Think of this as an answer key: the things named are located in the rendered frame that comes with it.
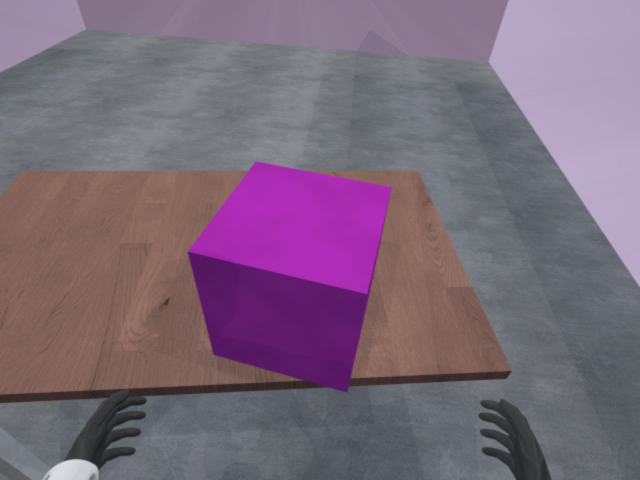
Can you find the robot left hand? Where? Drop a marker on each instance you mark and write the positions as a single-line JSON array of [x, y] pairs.
[[96, 436]]

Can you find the robot right hand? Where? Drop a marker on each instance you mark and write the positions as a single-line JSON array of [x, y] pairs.
[[526, 460]]

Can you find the left robot forearm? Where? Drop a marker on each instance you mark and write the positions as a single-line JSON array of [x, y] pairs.
[[75, 469]]

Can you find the table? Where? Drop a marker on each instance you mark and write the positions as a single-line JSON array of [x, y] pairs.
[[97, 294]]

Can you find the carton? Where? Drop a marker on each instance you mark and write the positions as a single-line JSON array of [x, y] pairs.
[[284, 271]]

